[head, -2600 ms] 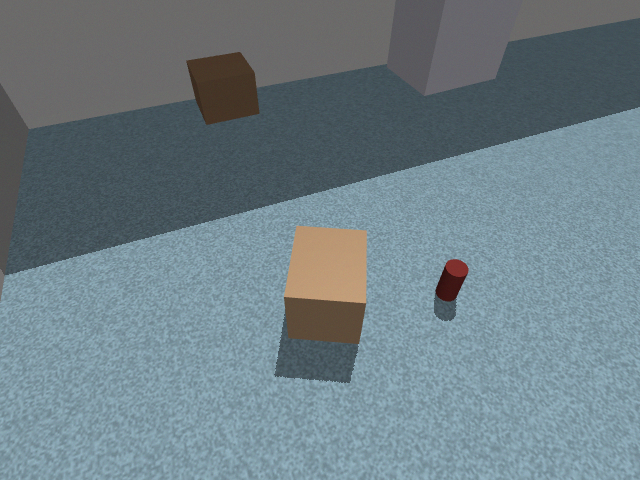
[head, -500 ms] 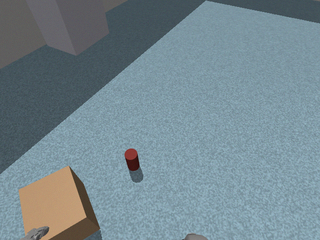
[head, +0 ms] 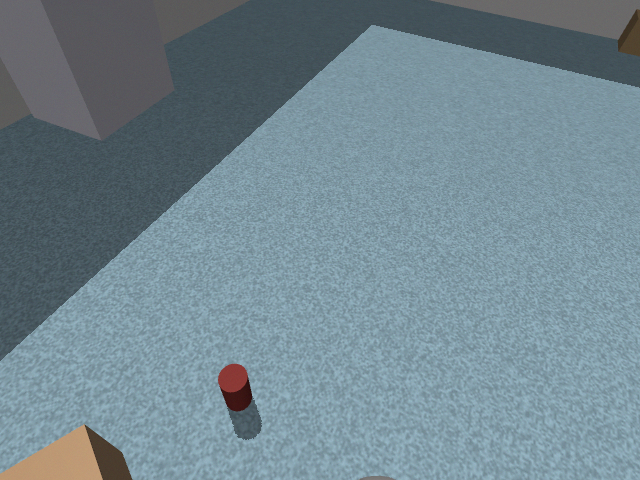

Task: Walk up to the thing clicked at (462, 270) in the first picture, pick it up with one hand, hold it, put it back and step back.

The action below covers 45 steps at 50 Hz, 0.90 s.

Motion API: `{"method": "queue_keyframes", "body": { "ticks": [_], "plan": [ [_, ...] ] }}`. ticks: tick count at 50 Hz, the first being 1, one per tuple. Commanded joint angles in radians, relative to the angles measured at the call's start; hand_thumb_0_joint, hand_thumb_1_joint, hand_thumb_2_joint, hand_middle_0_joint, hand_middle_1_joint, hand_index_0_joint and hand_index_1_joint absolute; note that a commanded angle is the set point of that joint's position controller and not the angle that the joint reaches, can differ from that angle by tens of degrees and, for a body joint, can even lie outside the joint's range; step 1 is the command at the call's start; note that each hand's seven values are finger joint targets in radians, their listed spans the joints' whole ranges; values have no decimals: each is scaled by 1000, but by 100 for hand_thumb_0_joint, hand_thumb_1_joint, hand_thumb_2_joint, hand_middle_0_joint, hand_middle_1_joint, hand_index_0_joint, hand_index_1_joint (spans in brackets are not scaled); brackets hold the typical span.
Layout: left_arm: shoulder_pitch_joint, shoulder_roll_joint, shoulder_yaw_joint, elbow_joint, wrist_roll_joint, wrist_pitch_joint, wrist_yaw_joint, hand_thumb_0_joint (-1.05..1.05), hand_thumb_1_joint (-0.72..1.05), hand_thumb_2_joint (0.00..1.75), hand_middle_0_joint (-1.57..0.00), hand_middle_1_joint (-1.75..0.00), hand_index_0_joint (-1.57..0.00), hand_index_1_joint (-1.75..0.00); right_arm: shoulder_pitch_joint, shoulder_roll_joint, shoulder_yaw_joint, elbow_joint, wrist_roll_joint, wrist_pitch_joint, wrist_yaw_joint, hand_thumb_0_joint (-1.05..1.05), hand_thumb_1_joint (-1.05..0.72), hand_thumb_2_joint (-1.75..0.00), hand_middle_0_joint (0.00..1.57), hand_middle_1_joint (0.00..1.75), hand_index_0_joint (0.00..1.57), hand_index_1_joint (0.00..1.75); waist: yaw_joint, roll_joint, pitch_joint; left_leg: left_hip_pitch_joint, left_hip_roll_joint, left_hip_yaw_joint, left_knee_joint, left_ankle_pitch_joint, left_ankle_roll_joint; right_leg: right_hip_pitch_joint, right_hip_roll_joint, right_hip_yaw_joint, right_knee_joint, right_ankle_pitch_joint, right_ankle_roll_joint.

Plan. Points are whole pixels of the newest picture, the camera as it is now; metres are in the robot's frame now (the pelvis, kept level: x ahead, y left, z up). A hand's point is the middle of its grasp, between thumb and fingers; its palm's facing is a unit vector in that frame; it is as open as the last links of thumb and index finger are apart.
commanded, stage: walk up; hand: left
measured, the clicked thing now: (236, 388) +0.49 +0.21 -0.67
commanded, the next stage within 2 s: stand in 1.76 s
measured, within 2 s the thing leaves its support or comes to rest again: neither
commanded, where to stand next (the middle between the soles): +0.14 +0.00 m, yaw +0 degrees
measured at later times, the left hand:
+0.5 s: hand (119, 464) +0.18 +0.27 -0.13, palm faces -0.06 -0.90 -0.44, open 7.4 cm
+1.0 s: hand (127, 445) +0.21 +0.26 -0.13, palm faces -0.02 -0.94 -0.35, open 7.4 cm
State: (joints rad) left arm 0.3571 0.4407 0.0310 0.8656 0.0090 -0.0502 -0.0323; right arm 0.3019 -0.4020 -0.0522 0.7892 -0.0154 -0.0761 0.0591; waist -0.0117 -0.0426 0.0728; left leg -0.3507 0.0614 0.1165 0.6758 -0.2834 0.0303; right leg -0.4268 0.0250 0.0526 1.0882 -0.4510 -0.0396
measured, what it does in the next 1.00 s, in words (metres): walks ahead: right foot, then left foot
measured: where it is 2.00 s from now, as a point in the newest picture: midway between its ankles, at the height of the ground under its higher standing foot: outside the picture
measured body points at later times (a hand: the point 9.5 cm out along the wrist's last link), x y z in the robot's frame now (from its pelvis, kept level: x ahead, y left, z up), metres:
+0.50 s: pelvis +0.09 -0.01 -0.01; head +0.12 -0.02 +0.44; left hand +0.19 +0.31 -0.10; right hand +0.17 -0.32 -0.13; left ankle +0.14 +0.14 -0.72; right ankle +0.14 -0.13 -0.72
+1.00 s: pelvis +0.12 +0.01 +0.02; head +0.13 +0.01 +0.47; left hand +0.21 +0.31 -0.11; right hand +0.22 -0.29 -0.11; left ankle +0.14 +0.14 -0.72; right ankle +0.14 -0.13 -0.72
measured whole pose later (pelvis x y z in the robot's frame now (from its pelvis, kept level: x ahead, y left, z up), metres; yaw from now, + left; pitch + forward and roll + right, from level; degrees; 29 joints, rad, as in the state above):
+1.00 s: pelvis +0.12 +0.01 +0.02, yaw -1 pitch -3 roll +0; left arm 0.08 0.36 -0.01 1.14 0.00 -0.03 -0.01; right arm 0.06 -0.36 0.01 1.11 0.01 0.00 0.02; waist 0.02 0.01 0.06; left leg -0.20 0.05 0.03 0.48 -0.24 -0.02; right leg -0.21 -0.03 0.00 0.47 -0.21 0.02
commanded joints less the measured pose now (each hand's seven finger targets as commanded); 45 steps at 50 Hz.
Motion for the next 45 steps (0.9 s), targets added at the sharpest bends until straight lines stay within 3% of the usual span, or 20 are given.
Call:
{"method": "queue_keyframes", "body": {
  "ticks": [1, 6, 9, 10, 11, 12, 13, 16, 19, 21, 23, 24, 25, 26, 27, 29, 31, 33, 38, 45],
  "plan": [
    [40, 190, 68, -66, -11, -42, 5, 0, 90, 90, -20, -30, -20, -30, 41, -284, -79, -54, -2, -16, -25, 0, -90, -90, 20, 30, 20, 30, -10, 240, -3, 139, 227, -274, -375, -23, 195, -134, -87, -35, -137, 59, 24],
    [9, 133, 62, -57, -7, -34, 23, 0, 90, 90, -20, -30, -20, -30, -4, -256, -52, -65, -4, 8, -34, 0, -90, -90, 20, 30, 20, 30, 18, 233, -39, 47, 207, -143, -210, 432, 181, 77, -43, -111, -354, 197, 27],
    [34, 150, 71, -26, 0, -39, 44, 0, 90, 90, -20, -30, -20, -30, -36, -202, -31, -62, 18, 34, -42, 0, -90, -90, 20, 30, 20, 30, 59, 116, -115, -8, 121, -65, 12, 302, 86, 269, 0, -120, -530, 369, -3],
    [34, 199, 83, -31, 7, -45, 52, 0, 90, 90, -20, -30, -20, -30, -10, -157, -16, -62, 23, 37, -46, 0, -90, -90, 20, 30, 20, 30, 63, -5, -147, -79, 69, -27, 132, 146, 42, 335, -95, 22, -560, 455, -33],
    [78, 283, 103, -51, 9, -53, 52, 0, 90, 90, -20, -30, -20, -30, 40, -127, -3, -80, 24, 40, -43, 0, -90, -90, 20, 30, 20, 30, 60, -150, -177, -207, -20, -27, 310, -210, 12, 408, -316, 390, -655, 370, -132],
    [67, 332, 108, -46, -3, -48, 54, 0, 90, 90, -20, -30, -20, -30, 8, -200, -31, -63, 15, 59, -55, 0, -90, -90, 20, 30, 20, 30, 75, -132, -157, -226, -16, -116, 421, -389, 11, 347, -432, 555, -713, 274, -265],
    [25, 322, 106, -56, -6, -43, 58, 0, 90, 90, -20, -30, -20, -30, 3, -233, -43, -40, 11, 68, -62, 0, -90, -90, 20, 30, 20, 30, 65, -83, -99, -259, 10, -164, 467, -380, 6, 301, -426, 550, -723, 190, -279],
    [-54, 266, 86, -70, 0, -40, 66, 0, 90, 90, -20, -30, -20, -30, 34, -224, -40, 9, 16, 64, -59, 0, -90, -90, 20, 30, 20, 30, 22, -93, -58, -242, 44, -169, 381, -247, 2, 226, -315, 330, -670, 276, -205],
    [-81, 233, 73, -68, 10, -40, 63, 0, 90, 90, -20, -30, -20, -30, 40, -191, -35, 48, 8, 62, -53, 0, -90, -90, 20, 30, 20, 30, 18, -111, -100, -87, 23, -118, 227, -190, -15, 144, -267, 197, -612, 490, -184],
    [-124, 230, 68, -65, 8, -31, 60, 0, 90, 90, -20, -30, -20, -30, 27, -178, -34, 69, 11, 58, -52, 0, -90, -90, 20, 30, 20, 30, 11, -144, -110, 34, -1, -85, 107, -143, -16, 58, -250, 146, -571, 491, -169],
    [-159, 211, 55, -57, -3, -16, 57, 0, 90, 90, -20, -30, -20, -30, 39, -169, -35, 97, 11, 49, -56, 0, -90, -90, 20, 30, 20, 30, -21, -97, -126, 147, -40, -56, -70, 18, -6, 9, -210, 101, -488, 419, -125],
    [-168, 176, 42, -55, -7, -10, 54, 0, 90, 90, -20, -30, -20, -30, 38, -188, -42, 105, 1, 43, -60, 0, -90, -90, 20, 30, 20, 30, -29, -54, -123, 186, -12, -105, -119, 66, 10, -50, -194, 93, -450, 358, -86],
    [-162, 133, 29, -55, -15, -5, 52, 0, 90, 90, -20, -30, -20, -30, -3, -238, -49, 95, -7, 38, -63, 0, -90, -90, 20, 30, 20, 30, -9, 68, -118, 181, 113, -283, -188, 77, 46, -97, -135, 58, -397, 249, -35],
    [-140, 129, 26, -29, -24, 0, 56, 0, 90, 90, -20, -30, -20, -30, -107, -280, -44, 70, 8, 33, -59, 0, -90, -90, 20, 30, 20, 30, 34, 165, -95, 19, 244, -451, -269, -44, 132, 10, -42, -40, -349, 57, 9],
    [-139, 161, 39, 14, -13, 3, 58, 0, 90, 90, -20, -30, -20, -30, -168, -271, -39, 71, 14, 36, -51, 0, -90, -90, 20, 30, 20, 30, 49, 141, -68, -94, 238, -424, -254, -103, 156, 146, -48, -34, -341, -14, 6],
    [-147, 156, 38, 47, -5, -4, 51, 0, 90, 90, -20, -30, -20, -30, -195, -220, -15, 95, 15, 47, -49, 0, -90, -90, 20, 30, 20, 30, 58, 89, -40, -115, 110, -270, -192, -148, 59, 162, -88, 35, -516, 54, -11],
    [-204, 197, 36, 56, -3, -7, 46, 0, 90, 90, -20, -30, -20, -30, -168, -204, -5, 127, 18, 51, -49, 0, -90, -90, 20, 30, 20, 30, 15, 89, -20, -17, 44, -209, -170, -165, 16, 59, -150, 133, -598, 57, -36],
    [-235, 176, 24, 78, -9, -5, 45, 0, 90, 90, -20, -30, -20, -30, -178, -208, -2, 159, 16, 50, -47, 0, -90, -90, 20, 30, 20, 30, 10, 126, -34, 44, 66, -240, -214, -142, 27, 54, -127, 86, -594, 99, -21],
    [-247, 159, 15, 147, -17, -11, 48, 0, 90, 90, -20, -30, -20, -30, -216, -194, 14, 202, 26, 39, -51, 0, -90, -90, 20, 30, 20, 30, 24, 84, -129, 117, 82, -206, -204, 181, 26, 211, -122, 34, -592, 403, 3],
    [-305, 134, 2, 204, -18, 0, 46, 0, 90, 90, -20, -30, -20, -30, -267, -188, 11, 257, 24, 53, -54, 0, -90, -90, 20, 30, 20, 30, 18, 84, -120, 168, 90, -199, -296, 141, 15, 241, -132, 24, -673, 370, 15]
  ]
}}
